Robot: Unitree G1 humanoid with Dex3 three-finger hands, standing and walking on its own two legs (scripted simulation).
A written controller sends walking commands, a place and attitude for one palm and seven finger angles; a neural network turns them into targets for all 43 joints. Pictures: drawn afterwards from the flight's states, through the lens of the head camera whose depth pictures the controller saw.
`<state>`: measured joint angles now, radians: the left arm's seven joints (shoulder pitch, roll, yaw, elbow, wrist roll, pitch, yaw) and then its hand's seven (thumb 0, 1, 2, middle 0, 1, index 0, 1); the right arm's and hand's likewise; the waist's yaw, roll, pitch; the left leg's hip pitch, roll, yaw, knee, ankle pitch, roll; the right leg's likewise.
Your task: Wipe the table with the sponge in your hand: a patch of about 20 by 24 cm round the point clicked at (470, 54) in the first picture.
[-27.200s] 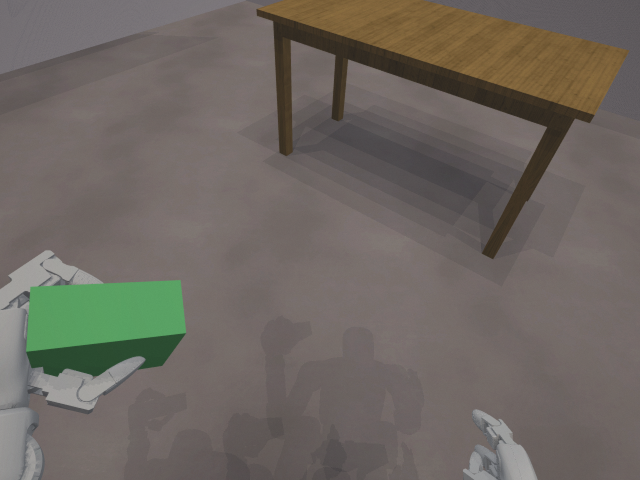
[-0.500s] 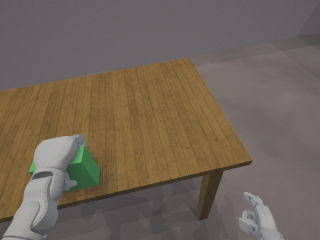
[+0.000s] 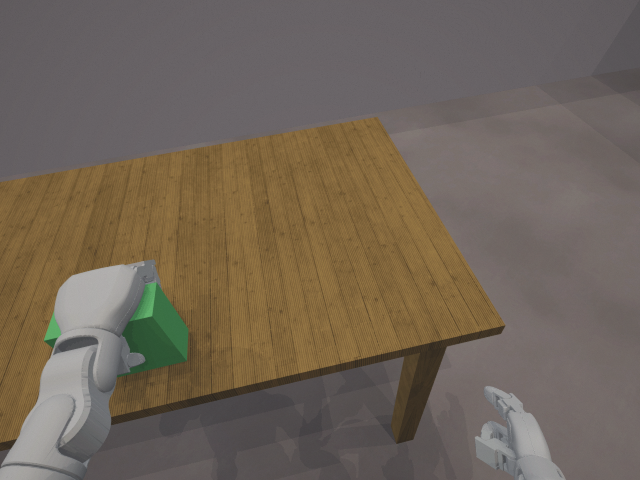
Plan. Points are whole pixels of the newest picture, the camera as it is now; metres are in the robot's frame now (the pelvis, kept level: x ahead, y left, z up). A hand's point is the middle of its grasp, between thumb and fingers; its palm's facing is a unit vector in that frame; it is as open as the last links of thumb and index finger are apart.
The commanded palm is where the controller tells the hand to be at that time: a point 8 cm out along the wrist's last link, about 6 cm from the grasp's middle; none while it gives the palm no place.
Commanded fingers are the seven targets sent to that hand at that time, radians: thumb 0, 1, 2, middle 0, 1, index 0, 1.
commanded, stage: move the sponge above the wiping area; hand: left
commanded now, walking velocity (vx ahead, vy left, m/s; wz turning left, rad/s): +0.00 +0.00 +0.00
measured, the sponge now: (131, 341) +0.25 +0.30 +0.03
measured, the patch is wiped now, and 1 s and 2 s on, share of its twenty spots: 0.00 0.00 0.00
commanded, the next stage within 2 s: none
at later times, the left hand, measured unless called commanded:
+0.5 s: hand (106, 313) +0.26 +0.32 +0.08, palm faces +0.02 -0.04 -1.00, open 9.6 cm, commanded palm +0.23 +0.31 +0.14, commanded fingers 0.00 0.10 1.30 -1.20 -1.60 -1.20 -1.60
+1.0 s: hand (102, 313) +0.25 +0.32 +0.08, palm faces +0.01 -0.05 -1.00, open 9.6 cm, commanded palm +0.23 +0.30 +0.14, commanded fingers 0.00 0.10 1.30 -1.20 -1.60 -1.20 -1.60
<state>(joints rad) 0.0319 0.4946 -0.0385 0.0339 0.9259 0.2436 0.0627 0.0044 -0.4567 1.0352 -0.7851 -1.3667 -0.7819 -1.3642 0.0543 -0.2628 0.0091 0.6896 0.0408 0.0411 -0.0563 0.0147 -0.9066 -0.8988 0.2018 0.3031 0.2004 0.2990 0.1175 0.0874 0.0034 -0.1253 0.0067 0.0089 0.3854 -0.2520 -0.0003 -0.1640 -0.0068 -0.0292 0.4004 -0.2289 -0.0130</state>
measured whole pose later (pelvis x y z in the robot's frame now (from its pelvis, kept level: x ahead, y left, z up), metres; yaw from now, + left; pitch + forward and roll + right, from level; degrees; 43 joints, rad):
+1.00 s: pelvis +0.00 +0.00 +0.00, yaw +1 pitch +0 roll +0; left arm 0.01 0.51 -0.01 0.04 0.89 0.33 0.05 0.00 -0.46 1.04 -0.78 -1.37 -0.78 -1.37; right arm 0.05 -0.27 0.02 0.69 0.05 0.05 -0.05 0.01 -0.91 -0.90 0.20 0.30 0.20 0.30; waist 0.11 0.10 0.00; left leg -0.13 0.00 0.00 0.38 -0.25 0.01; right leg -0.15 -0.01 -0.04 0.38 -0.22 -0.01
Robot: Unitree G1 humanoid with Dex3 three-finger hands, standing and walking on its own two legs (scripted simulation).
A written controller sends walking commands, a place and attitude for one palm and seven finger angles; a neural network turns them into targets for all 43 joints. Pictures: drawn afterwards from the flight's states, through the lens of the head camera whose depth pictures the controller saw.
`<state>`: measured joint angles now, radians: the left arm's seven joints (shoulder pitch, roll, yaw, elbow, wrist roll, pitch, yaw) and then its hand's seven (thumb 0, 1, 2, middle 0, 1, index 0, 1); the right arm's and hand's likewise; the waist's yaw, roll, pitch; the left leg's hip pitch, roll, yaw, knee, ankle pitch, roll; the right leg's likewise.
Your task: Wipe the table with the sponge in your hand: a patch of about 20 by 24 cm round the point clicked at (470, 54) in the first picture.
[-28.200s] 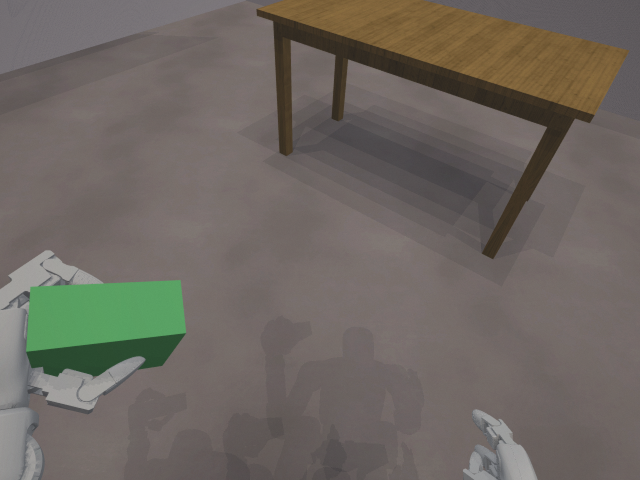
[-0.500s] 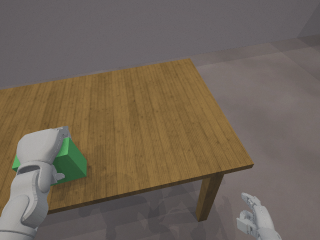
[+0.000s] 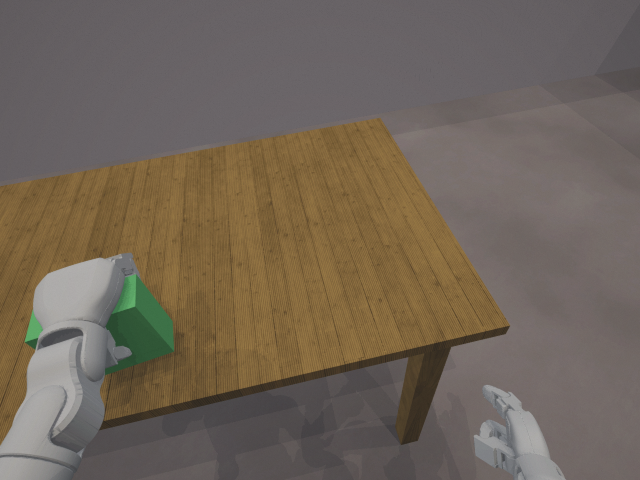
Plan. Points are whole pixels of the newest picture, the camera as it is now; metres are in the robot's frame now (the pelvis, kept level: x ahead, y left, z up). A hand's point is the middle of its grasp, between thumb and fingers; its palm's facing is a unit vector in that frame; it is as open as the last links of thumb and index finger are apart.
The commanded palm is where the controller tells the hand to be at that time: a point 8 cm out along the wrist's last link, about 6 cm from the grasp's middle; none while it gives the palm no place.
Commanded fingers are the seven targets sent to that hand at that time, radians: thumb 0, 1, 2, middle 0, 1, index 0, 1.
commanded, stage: move the sponge above the wiping area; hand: left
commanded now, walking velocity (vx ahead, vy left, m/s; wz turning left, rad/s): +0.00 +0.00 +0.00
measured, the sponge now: (115, 337) +0.25 +0.32 +0.04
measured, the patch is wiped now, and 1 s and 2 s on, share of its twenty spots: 0.00 0.00 0.00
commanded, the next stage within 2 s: lower the sponge onto the table in 1.52 s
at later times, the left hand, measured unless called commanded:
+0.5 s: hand (103, 342) +0.23 +0.31 +0.07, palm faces -0.09 -0.10 -0.99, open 9.6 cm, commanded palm +0.22 +0.29 +0.14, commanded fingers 0.00 0.10 1.30 -1.20 -1.60 -1.20 -1.60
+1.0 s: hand (122, 349) +0.23 +0.29 +0.05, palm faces -0.17 -0.14 -0.97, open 9.6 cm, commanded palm +0.22 +0.29 +0.14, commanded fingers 0.00 0.10 1.30 -1.20 -1.60 -1.20 -1.60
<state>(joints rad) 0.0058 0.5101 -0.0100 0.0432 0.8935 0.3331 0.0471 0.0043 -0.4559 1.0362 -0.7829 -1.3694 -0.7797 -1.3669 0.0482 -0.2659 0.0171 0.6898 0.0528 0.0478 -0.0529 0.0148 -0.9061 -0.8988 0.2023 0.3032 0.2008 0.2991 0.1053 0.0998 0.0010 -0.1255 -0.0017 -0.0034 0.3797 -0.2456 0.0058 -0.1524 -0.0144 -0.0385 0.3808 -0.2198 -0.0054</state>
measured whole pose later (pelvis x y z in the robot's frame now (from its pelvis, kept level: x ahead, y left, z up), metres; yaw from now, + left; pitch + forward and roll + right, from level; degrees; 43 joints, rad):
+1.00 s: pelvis -0.01 +0.00 +0.00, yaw +0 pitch -1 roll +0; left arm 0.07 0.50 -0.05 0.03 0.86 0.32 -0.07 0.00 -0.45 1.04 -0.78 -1.37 -0.78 -1.37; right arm 0.06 -0.30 0.02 0.66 0.05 0.05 -0.06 0.01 -0.91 -0.90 0.20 0.30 0.20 0.30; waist 0.09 0.11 0.01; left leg -0.14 0.00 0.00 0.40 -0.25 0.01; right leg -0.17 -0.02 -0.03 0.41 -0.22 0.00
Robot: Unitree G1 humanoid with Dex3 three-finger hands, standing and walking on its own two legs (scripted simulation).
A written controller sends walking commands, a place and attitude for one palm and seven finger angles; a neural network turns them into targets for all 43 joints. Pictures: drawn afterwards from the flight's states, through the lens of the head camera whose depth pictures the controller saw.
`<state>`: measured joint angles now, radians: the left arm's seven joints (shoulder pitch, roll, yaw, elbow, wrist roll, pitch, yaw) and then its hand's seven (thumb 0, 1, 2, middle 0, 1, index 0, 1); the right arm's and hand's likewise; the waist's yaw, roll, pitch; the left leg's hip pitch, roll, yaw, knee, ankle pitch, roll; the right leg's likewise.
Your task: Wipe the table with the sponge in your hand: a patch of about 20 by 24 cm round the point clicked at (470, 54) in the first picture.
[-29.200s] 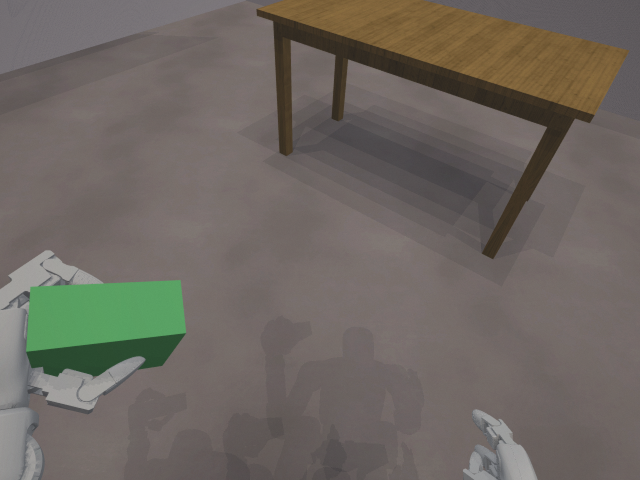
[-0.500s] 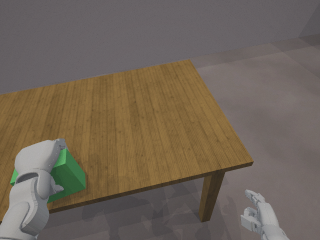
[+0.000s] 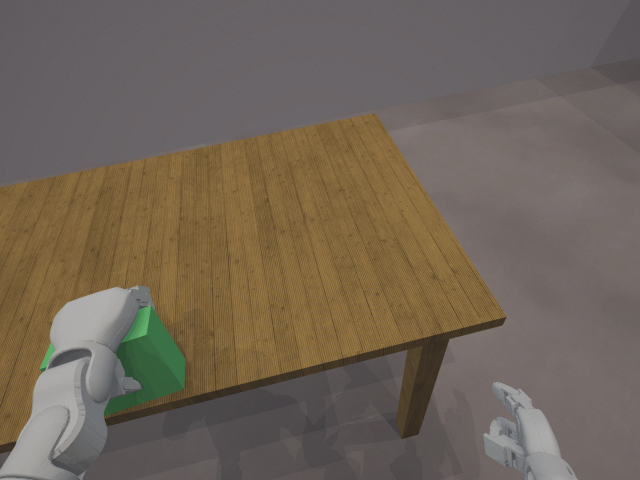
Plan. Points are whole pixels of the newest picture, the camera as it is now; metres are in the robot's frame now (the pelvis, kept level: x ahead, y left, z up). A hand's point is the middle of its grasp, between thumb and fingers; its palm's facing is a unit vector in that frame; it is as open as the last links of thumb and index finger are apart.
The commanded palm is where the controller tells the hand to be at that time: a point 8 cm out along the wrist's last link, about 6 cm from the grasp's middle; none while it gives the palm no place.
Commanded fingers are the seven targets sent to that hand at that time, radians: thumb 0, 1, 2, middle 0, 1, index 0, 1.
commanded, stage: move the sponge above the wiping area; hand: left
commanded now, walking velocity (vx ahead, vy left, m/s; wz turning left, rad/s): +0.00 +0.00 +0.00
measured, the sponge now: (127, 371) +0.22 +0.30 +0.01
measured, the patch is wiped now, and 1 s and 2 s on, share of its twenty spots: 0.00 0.00 0.00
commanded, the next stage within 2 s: lower the sponge onto the table in 0.52 s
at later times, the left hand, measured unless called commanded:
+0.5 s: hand (143, 344) +0.25 +0.27 +0.05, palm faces -0.17 -0.15 -0.97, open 9.6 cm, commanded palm +0.23 +0.29 +0.14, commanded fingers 0.00 0.10 1.30 -1.20 -1.60 -1.20 -1.60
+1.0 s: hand (147, 336) +0.25 +0.26 +0.06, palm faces -0.07 -0.08 -0.99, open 9.6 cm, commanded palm +0.23 +0.29 +0.14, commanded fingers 0.00 0.10 1.30 -1.20 -1.60 -1.20 -1.60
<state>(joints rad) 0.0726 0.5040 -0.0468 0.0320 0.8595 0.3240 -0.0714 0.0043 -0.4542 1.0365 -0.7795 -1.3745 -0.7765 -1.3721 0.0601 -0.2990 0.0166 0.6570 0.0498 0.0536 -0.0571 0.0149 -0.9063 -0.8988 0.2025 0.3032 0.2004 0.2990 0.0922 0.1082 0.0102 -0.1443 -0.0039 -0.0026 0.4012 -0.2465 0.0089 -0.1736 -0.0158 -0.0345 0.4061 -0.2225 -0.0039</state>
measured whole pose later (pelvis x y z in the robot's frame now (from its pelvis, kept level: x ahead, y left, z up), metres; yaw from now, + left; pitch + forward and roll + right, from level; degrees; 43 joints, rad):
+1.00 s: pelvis +0.00 +0.00 +0.00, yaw +0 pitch -1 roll +0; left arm 0.09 0.48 -0.09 -0.05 0.94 0.17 0.01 0.00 -0.46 1.03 -0.79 -1.38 -0.79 -1.38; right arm 0.05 -0.26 0.02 0.66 0.03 0.04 -0.07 0.01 -0.91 -0.90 0.20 0.30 0.20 0.30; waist 0.13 0.09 0.01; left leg -0.12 0.01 0.00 0.39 -0.25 0.00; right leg -0.15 0.00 -0.03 0.39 -0.22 -0.01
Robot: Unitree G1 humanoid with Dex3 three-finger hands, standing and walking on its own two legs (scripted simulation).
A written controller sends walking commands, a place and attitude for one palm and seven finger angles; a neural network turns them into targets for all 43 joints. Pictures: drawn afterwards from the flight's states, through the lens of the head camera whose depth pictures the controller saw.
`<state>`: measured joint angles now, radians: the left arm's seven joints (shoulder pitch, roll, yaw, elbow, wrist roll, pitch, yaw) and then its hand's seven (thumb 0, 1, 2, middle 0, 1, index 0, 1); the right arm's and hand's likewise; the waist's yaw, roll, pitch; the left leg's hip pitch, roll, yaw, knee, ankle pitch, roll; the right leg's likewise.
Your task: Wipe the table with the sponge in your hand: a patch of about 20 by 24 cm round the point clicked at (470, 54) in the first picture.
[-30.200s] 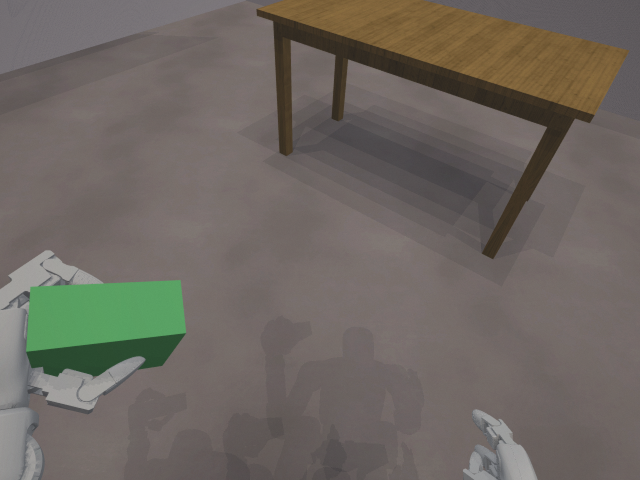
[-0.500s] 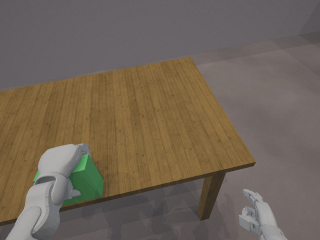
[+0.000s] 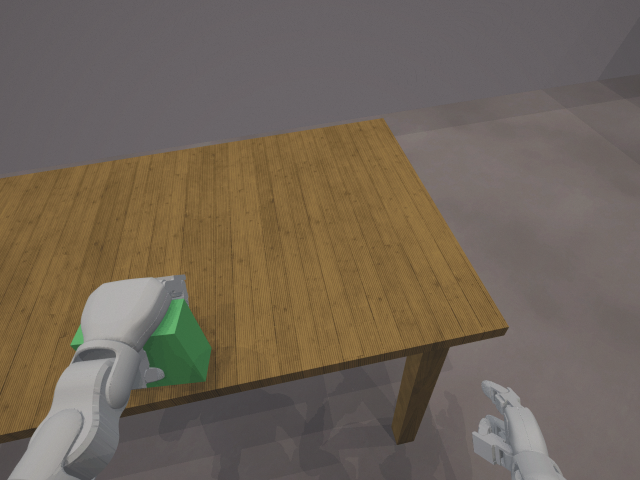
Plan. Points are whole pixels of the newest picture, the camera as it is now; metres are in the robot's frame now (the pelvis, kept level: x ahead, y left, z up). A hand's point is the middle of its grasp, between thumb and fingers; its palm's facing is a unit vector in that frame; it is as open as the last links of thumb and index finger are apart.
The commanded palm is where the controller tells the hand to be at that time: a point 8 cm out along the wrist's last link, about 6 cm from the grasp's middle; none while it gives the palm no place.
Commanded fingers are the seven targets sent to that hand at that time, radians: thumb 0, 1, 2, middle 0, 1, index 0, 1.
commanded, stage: lower the sponge onto the table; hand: left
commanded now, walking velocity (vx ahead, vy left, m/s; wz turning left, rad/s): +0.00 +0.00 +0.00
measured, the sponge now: (154, 354) +0.24 +0.27 +0.02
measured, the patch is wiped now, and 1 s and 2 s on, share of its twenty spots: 0.00 0.00 0.15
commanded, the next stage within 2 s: wipe forward along the first lane in 1.36 s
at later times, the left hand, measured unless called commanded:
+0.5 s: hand (139, 327) +0.25 +0.29 +0.06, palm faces +0.01 -0.04 -1.00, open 9.6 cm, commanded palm +0.22 +0.30 +0.11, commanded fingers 0.00 0.10 1.30 -1.20 -1.60 -1.20 -1.60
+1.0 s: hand (124, 338) +0.24 +0.31 +0.04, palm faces -0.02 -0.06 -1.00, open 9.6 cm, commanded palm +0.22 +0.31 +0.09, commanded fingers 0.00 0.10 1.30 -1.20 -1.60 -1.20 -1.60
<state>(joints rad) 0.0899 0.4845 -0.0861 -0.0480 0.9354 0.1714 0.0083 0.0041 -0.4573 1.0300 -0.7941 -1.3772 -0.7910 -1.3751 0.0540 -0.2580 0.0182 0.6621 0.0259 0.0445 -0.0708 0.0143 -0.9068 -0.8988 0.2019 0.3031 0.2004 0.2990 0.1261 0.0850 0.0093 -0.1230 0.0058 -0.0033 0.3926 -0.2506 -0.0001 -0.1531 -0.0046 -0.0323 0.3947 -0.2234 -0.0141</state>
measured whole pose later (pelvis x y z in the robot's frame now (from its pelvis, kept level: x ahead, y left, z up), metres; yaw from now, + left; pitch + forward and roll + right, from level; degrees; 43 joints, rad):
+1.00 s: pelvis +0.00 +0.01 +0.00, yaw +0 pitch +1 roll +0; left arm 0.07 0.46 -0.02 0.13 0.95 0.21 0.16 0.00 -0.46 1.03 -0.79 -1.38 -0.79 -1.38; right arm 0.06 -0.25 -0.01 0.70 0.04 0.04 -0.06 0.01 -0.91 -0.90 0.20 0.30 0.20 0.30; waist 0.12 0.07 -0.01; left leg -0.19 0.00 0.00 0.44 -0.27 0.01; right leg -0.21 0.00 -0.03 0.42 -0.23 -0.01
